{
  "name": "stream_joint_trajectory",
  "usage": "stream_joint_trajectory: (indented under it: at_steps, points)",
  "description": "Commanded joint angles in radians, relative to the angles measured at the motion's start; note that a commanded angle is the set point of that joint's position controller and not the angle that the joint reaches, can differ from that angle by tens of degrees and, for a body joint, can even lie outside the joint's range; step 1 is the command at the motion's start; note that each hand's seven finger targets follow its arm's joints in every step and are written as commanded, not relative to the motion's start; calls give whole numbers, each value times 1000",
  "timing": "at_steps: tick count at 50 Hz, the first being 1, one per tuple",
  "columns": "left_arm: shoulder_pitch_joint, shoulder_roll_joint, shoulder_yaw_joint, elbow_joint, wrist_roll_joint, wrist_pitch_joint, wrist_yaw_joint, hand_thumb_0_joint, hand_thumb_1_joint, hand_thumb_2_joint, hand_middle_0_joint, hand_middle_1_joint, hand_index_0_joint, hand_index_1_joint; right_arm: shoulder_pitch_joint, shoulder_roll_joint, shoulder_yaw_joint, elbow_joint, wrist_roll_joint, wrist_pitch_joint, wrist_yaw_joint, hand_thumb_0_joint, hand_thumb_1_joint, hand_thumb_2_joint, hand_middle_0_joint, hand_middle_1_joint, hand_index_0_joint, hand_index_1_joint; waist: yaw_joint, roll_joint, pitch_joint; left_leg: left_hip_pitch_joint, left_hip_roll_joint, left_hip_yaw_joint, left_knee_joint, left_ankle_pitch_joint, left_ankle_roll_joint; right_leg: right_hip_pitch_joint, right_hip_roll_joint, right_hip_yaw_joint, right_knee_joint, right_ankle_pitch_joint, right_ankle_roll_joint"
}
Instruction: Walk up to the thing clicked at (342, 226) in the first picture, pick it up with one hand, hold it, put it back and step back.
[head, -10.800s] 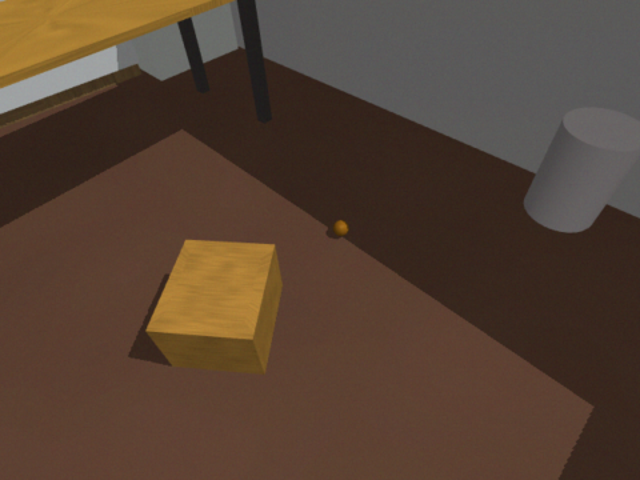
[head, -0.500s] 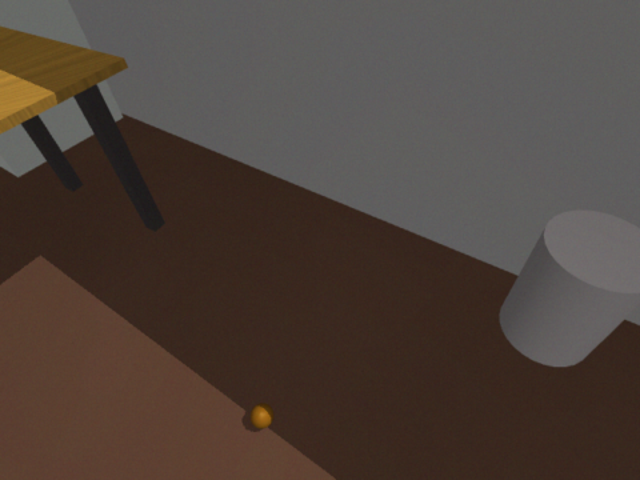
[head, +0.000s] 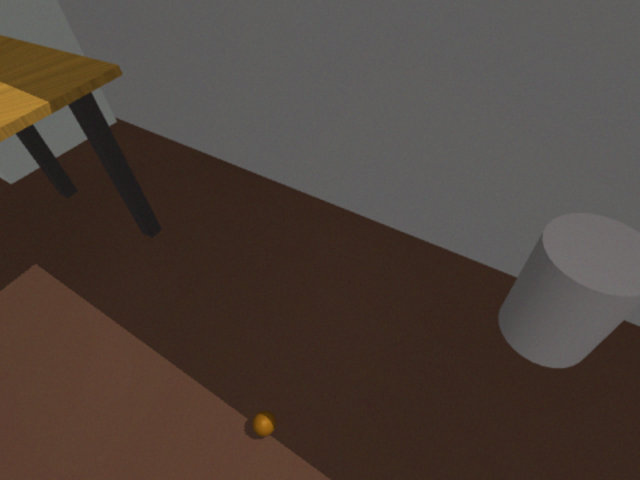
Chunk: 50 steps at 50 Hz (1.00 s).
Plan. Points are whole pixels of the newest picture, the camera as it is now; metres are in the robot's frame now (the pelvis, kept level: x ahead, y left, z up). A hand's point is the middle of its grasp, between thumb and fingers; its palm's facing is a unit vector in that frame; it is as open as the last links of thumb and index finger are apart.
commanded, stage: walk up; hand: left
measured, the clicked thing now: (264, 423) +0.42 +0.24 -0.74
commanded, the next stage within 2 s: none
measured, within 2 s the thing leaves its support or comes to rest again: neither
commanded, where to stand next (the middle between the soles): +0.07 +0.02 m, yaw -1 degrees
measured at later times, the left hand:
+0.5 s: hand out of the picture +0.04 +0.27 -0.17, palm faces +0.00 -0.91 -0.41, open 7.3 cm
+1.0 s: hand out of the picture -0.07 +0.30 -0.16, palm faces +0.08 -0.92 -0.37, open 7.3 cm
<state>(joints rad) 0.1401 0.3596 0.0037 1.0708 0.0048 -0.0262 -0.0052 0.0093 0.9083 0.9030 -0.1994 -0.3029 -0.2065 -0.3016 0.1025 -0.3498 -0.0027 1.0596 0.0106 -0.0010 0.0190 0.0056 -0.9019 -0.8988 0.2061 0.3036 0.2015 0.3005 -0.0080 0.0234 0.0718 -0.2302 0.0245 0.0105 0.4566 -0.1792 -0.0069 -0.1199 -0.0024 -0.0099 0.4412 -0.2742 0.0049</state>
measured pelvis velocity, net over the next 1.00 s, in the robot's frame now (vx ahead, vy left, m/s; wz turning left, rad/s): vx -0.05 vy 0.02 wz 0.08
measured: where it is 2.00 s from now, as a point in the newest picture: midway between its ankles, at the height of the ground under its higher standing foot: outside the picture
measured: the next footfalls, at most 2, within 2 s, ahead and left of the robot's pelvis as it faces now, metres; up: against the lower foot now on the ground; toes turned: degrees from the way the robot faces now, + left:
left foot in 0.92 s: +0.00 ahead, +0.15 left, +0.00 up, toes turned +6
right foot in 1.32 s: +0.13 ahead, -0.14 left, +0.00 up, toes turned +1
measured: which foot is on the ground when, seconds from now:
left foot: down 0.00-0.52, up 0.54-0.90, down 0.92-1.00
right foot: down 0.00-0.94, up 0.96-1.00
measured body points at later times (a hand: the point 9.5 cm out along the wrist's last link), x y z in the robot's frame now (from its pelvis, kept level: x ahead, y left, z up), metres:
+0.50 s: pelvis -0.06 -0.02 -0.02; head +0.00 -0.02 +0.42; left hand +0.04 +0.31 -0.14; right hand +0.07 -0.33 -0.14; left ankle +0.04 +0.12 -0.74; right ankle -0.07 -0.11 -0.74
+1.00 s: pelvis -0.05 +0.02 -0.01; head -0.03 +0.04 +0.44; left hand -0.07 +0.35 -0.14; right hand +0.07 -0.30 -0.11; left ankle -0.04 +0.14 -0.74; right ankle -0.07 -0.11 -0.71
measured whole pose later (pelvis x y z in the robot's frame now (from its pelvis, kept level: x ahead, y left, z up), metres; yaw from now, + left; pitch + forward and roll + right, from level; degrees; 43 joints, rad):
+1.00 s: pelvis -0.05 +0.02 -0.01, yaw +5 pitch -3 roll +2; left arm 0.34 0.43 0.09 0.92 0.04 0.02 -0.04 0.01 0.91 0.90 -0.20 -0.30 -0.21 -0.30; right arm 0.23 -0.39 -0.08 0.92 -0.03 -0.07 0.01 0.01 -0.90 -0.90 0.21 0.30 0.20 0.30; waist 0.04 -0.07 0.10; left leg -0.21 -0.01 0.03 0.52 -0.25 0.01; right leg -0.27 -0.05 0.01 0.85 -0.47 -0.03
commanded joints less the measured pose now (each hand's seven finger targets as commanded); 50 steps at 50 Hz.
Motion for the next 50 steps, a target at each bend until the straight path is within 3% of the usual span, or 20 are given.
stream_joint_trajectory:
  at_steps: [1, 9, 10, 11, 14, 21, 24, 26, 28, 31, 36, 38, 42, 44, 45, 46, 47, 48, 49, 50]
  points:
    - [-72, 227, 45, -42, -6, -25, 15, 0, 900, 900, -200, -300, -200, -300, -51, -207, -40, -40, 0, -31, -15, 0, -900, -900, 200, 300, 200, 300, -3, -64, -101, 108, 85, -93, -74, 170, 37, -17, -124, 111, -134, 247, -28]
    - [-102, 209, 44, -8, -7, -16, 14, 0, 900, 900, -200, -300, -200, -300, -82, -204, -37, 3, -9, -29, -17, 0, -900, -900, 200, 300, 200, 300, 6, -32, -93, 132, 96, -95, -130, 168, 26, -10, -123, 96, -173, 194, -22]
    - [-113, 261, 68, -25, -20, 2, 23, 0, 900, 900, -200, -300, -200, -300, -93, -271, -58, -1, -5, -9, -17, 0, -900, -900, 200, 300, 200, 300, 8, -16, 29, 45, 94, -112, -54, 386, 34, -77, -126, 96, -72, 399, -27]
    - [-81, 251, 72, -35, -26, 9, 29, 0, 900, 900, -200, -300, -200, -300, -79, -247, -56, -11, 3, -2, -20, 0, -900, -900, 200, 300, 200, 300, 14, -16, -16, 61, 102, -99, -28, 473, 43, -55, -120, 76, -36, 451, -29]
    - [-72, 246, 77, -62, -23, 21, 31, 0, 900, 900, -200, -300, -200, -300, -78, -252, -73, -43, 6, 9, -19, 0, -900, -900, 200, 300, 200, 300, 6, -9, -136, 101, 111, -97, 4, 511, 73, -28, -104, 56, 38, 442, -41]
    - [70, 198, 87, -84, -9, 70, 21, 0, 900, 900, -200, -300, -200, -300, -157, -291, -115, -176, -33, 44, -18, 0, -900, -900, 200, 300, 200, 300, 39, 196, -232, -78, 261, -247, -85, 247, 233, -20, 11, 0, 394, -228, -49]
    - [136, 191, 97, -72, 7, 59, 13, 0, 900, 900, -200, -300, -200, -300, -184, -260, -108, -191, -32, 50, -19, 0, -900, -900, 200, 300, 200, 300, 85, 129, -191, -114, 177, -194, 44, 47, 151, -21, -36, 37, 140, -125, -71]
    - [49, 313, 126, -113, 41, 26, 18, 0, 900, 900, -200, -300, -200, -300, -144, -172, -81, -196, -19, 43, -23, 0, -900, -900, 200, 300, 200, 300, 61, -221, -63, -295, -103, -110, 321, -293, 25, -71, -296, 465, -184, -77, -124]
    - [-63, 331, 125, -162, 53, 9, 23, 0, 900, 900, -200, -300, -200, -300, -61, -204, -90, -162, -28, 35, -31, 0, -900, -900, 200, 300, 200, 300, 29, -182, -51, -181, -48, -176, 422, -372, 16, -238, -383, 488, -197, -123, -235]
    - [-126, 247, 111, -183, 45, -15, 20, 0, 900, 900, -200, -300, -200, -300, 9, -223, -100, -121, -17, 26, -10, 0, -900, -900, 200, 300, 200, 300, -14, -136, -27, -146, -70, -149, 464, -218, -4, -168, -237, 264, -190, -48, -161]
    - [123, 311, 154, -174, 40, -38, -1, 0, 900, 900, -200, -300, -200, -300, -23, -289, -112, -183, -45, -2, 19, 0, -900, -900, 200, 300, 200, 300, 96, -166, -3, -446, -25, -108, 405, -269, 2, 222, -307, 407, -276, -496, -204]
    - [182, 299, 158, -170, 36, -39, -6, 0, 900, 900, -200, -300, -200, -300, -57, -270, -107, -198, -45, -22, 20, 0, -900, -900, 200, 300, 200, 300, 122, -148, 23, -445, -15, -94, 332, -301, 2, 262, -311, 371, -264, -345, -218]
    - [194, 285, 152, -202, 31, -30, -20, 0, 900, 900, -200, -300, -200, -300, -9, -215, -99, -205, -41, -51, 25, 0, -900, -900, 200, 300, 200, 300, 93, -176, -1, -247, -10, -14, 128, -288, 13, 191, -242, 187, -158, 57, -210]
    - [148, 274, 138, -234, 24, -19, -26, 0, 900, 900, -200, -300, -200, -300, 95, -197, -109, -182, -36, -66, 16, 0, -900, -900, 200, 300, 200, 300, 35, -144, -49, -28, -37, 52, -37, -107, 18, 72, -181, 64, -27, 186, -167]
    - [101, 258, 128, -255, 19, -9, -30, 0, 900, 900, -200, -300, -200, -300, 209, -197, -123, -151, -35, -73, 3, 0, -900, -900, 200, 300, 200, 300, -33, -116, -91, 149, -59, 84, -135, 19, 22, -32, -143, -6, 106, 189, -139]
    - [109, 206, 115, -280, 16, -2, -33, 0, 900, 900, -200, -300, -200, -300, 324, -251, -148, -127, -40, -79, -14, 0, -900, -900, 200, 300, 200, 300, -78, 0, -160, 378, -2, -17, -145, 27, 40, -195, -82, -59, 307, 131, -95]
    - [118, 141, 96, -310, 23, 4, -38, 0, 900, 900, -200, -300, -200, -300, 378, -345, -174, -135, -55, -84, -32, 0, -900, -900, 200, 300, 200, 300, -93, 194, -138, 513, 227, -388, -200, -124, 103, -508, 23, -53, 518, -276, -52]
    - [134, 180, 102, -302, 33, 25, -32, 0, 900, 900, -200, -300, -200, -300, 337, -401, -180, -172, -57, -89, -46, 0, -900, -900, 200, 300, 200, 300, -78, 98, -121, 385, 376, -592, -207, -335, 184, -583, -5, 96, 614, -305, -42]
    - [116, 261, 124, -291, 30, 35, -32, 0, 900, 900, -200, -300, -200, -300, 284, -422, -184, -187, -32, -89, -48, 0, -900, -900, 200, 300, 200, 300, -70, 60, -33, 214, 429, -612, -272, -495, 256, -536, -87, 160, 638, -256, -48]
    - [108, 283, 122, -286, 22, 33, -37, 0, 900, 900, -200, -300, -200, -300, 223, -402, -176, -197, -25, -88, -44, 0, -900, -900, 200, 300, 200, 300, -44, 44, 52, 136, 395, -538, -286, -474, 268, -533, -100, 166, 647, -209, -47]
